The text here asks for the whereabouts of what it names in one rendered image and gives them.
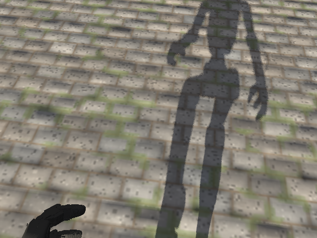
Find robot left hand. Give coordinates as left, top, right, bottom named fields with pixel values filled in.
left=22, top=203, right=86, bottom=238

